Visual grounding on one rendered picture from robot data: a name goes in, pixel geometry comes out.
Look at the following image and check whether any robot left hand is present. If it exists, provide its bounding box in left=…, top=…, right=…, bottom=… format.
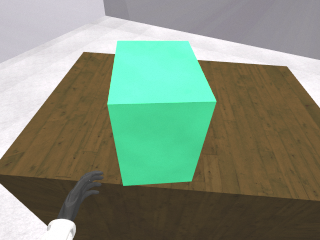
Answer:
left=57, top=170, right=104, bottom=222

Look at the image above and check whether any carton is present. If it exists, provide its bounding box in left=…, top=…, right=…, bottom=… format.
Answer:
left=107, top=40, right=217, bottom=186

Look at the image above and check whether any left robot forearm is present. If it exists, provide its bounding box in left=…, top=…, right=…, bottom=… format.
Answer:
left=40, top=219, right=76, bottom=240

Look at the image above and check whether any pedestal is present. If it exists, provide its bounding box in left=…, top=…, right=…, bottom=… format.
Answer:
left=0, top=52, right=320, bottom=240

